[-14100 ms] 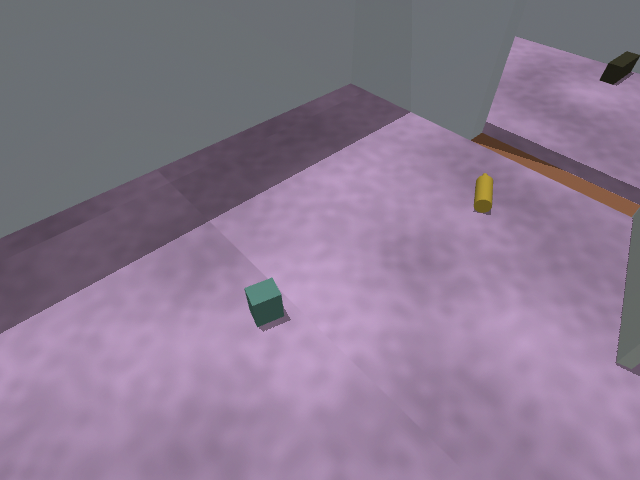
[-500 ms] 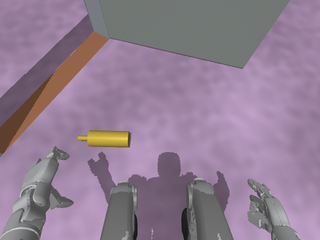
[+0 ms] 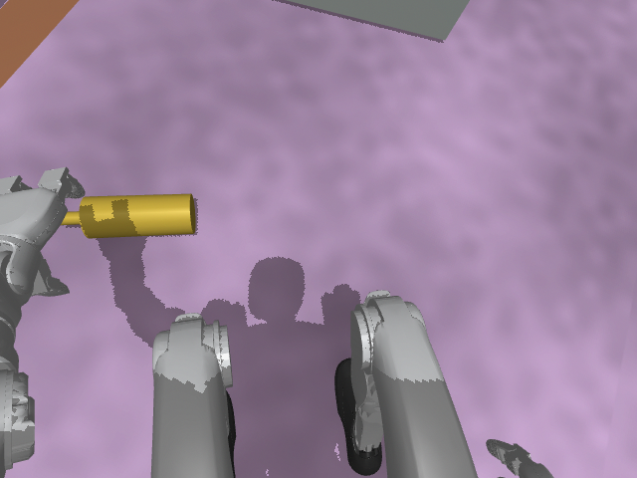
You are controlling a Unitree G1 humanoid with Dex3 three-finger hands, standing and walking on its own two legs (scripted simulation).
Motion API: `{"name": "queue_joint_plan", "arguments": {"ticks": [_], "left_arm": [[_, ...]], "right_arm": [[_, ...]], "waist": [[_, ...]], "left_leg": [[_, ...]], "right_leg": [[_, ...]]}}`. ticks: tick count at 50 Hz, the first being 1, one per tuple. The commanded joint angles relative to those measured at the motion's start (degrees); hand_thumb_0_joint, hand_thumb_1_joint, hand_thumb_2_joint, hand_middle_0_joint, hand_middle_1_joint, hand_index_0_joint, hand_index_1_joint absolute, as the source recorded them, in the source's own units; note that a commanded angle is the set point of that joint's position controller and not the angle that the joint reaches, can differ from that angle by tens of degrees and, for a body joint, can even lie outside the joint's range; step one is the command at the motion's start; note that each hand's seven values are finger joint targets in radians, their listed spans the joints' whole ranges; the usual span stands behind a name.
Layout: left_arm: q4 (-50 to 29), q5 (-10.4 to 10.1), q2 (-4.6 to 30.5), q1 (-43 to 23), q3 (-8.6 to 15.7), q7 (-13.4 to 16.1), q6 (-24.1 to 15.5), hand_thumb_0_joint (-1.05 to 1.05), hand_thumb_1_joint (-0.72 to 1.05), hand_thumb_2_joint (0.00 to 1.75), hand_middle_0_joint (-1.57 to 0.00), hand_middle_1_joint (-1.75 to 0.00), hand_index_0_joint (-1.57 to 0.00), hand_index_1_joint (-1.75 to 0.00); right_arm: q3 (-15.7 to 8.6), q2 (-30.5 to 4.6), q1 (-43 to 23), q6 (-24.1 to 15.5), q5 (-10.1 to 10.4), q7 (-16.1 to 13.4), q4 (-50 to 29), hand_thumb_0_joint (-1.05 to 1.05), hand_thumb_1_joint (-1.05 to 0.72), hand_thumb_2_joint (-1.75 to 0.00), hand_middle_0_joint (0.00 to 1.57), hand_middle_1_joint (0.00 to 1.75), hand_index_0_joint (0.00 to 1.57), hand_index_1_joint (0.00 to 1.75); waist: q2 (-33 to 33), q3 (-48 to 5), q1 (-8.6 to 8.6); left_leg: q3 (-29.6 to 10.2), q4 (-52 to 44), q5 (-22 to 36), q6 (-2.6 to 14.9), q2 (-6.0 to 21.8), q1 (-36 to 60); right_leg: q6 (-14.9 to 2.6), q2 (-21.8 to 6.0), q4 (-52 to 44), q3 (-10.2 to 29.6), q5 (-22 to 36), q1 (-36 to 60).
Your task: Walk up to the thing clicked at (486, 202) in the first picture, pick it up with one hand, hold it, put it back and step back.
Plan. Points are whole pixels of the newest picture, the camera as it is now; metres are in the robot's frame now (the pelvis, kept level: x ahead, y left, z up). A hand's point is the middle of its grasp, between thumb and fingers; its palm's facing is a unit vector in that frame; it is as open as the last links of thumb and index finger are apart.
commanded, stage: rise first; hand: left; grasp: from above
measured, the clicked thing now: (126, 216) +0.54 +0.29 -0.36
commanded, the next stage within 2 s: none
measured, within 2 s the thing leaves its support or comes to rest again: neither
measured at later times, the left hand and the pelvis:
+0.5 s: hand (71, 221) +0.48 +0.32 -0.20, palm faces -0.46 -0.02 -0.89, open 14.2 cm; pelvis +0.01 +0.01 -0.05, yaw -2 degrees
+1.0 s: hand (83, 214) +0.50 +0.32 -0.23, palm faces -0.47 -0.03 -0.88, open 14.3 cm; pelvis +0.01 +0.01 -0.06, yaw -4 degrees
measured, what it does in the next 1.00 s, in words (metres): lowers itself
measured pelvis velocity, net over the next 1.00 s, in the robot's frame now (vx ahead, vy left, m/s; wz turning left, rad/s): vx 0.01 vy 0.01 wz -0.07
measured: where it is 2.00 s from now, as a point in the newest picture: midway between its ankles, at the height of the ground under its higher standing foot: (290, 451)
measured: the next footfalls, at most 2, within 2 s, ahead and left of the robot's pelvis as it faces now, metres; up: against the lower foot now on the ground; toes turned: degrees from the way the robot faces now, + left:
none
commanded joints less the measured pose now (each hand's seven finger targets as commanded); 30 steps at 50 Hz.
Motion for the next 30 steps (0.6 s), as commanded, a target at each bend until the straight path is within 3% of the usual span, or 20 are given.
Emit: {"name": "queue_joint_plan", "arguments": {"ticks": [1, 8, 10, 14, 17, 30], "left_arm": [[-5.08, 3.04, 18.11, -19.77, 2.34, 5.0, -1.4, 0.0, -0.52, 1.02, -0.06, -0.98, -0.06, -0.98], [-1.57, 7.74, 21.63, -25.59, 2.4, 7.49, -1.41, 0.0, -0.54, 1.03, -0.06, -0.96, -0.05, -0.97], [-0.06, 8.83, 20.92, -26.19, 1.39, 7.75, -1.33, 0.0, -0.53, 1.02, -0.06, -0.97, -0.06, -0.97], [1.72, 10.43, 22.08, -27.9, 0.81, 8.22, -1.45, 0.0, -0.53, 1.01, -0.08, -0.96, -0.07, -0.96], [1.01, 11.08, 24.1, -30.15, 1.34, 8.61, -1.96, 0.0, -0.54, 1.02, -0.07, -0.96, -0.07, -0.96], [5.26, 11.6, 24.95, -30.74, 1.38, 10.56, -0.78, 0.0, -0.56, 1.03, -0.07, -0.97, -0.06, -0.98]], "right_arm": [[-3.52, -12.76, 8.45, 0.2, -1.05, -0.1, -1.83, 0.0, -0.88, -0.9, 0.2, 0.3, 0.2, 0.3], [-2.7, -13.63, 9.12, 1.71, -2.7, 0.45, -0.65, 0.0, -0.89, -0.9, 0.2, 0.3, 0.2, 0.3], [-2.23, -13.77, 9.39, 2.07, -3.22, 0.72, -0.3, 0.0, -0.9, -0.9, 0.2, 0.3, 0.2, 0.3], [-1.29, -13.76, 9.2, 2.69, -4.15, 0.93, -0.23, 0.0, -0.9, -0.9, 0.2, 0.3, 0.2, 0.3], [-0.86, -14.1, 9.43, 3.12, -4.69, 1.0, -0.14, 0.0, -0.9, -0.9, 0.2, 0.3, 0.2, 0.3], [1.13, -14.68, 10.53, 3.64, -6.02, 1.7, -0.38, 0.0, -0.91, -0.9, 0.2, 0.3, 0.2, 0.3]], "waist": [[14.18, -34.86, 0.05], [15.89, -35.22, -1.61], [17.35, -35.84, -2.38], [17.0, -34.85, -3.4], [17.53, -36.27, -4.07], [18.23, -34.84, -5.7]], "left_leg": [[3.47, -14.71, 3.83, 2.4, -1.18, 27.04], [3.45, -11.53, 4.54, 2.46, -1.55, 25.75], [3.45, -10.31, 7.31, 2.28, -1.57, 26.73], [3.83, -8.64, 6.2, 2.65, -1.86, 24.17], [3.89, -6.9, 8.17, 2.72, -1.79, 23.97], [3.81, -4.39, 11.56, 2.73, -1.55, 22.74]], "right_leg": [[-4.07, 1.01, -10.04, -4.7, 3.0, 13.02], [-4.05, 0.92, -7.22, -5.4, 3.82, 9.92], [-3.99, 0.8, -6.14, -5.43, 5.95, 9.53], [-3.96, 1.02, -5.84, -5.64, 5.34, 9.7], [-3.87, 1.3, -4.94, -5.78, 7.02, 10.17], [-3.58, 1.75, -3.16, -6.54, 10.28, 10.47]]}}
